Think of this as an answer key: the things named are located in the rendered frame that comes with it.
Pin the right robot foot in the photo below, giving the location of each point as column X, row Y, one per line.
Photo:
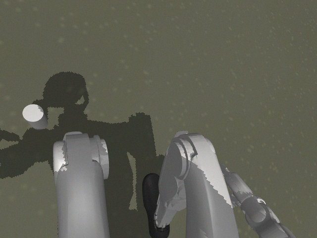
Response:
column 150, row 191

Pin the right robot arm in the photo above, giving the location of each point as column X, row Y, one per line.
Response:
column 262, row 219

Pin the right robot hand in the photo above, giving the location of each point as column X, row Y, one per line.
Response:
column 240, row 191

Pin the can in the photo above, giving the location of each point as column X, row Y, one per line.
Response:
column 35, row 116

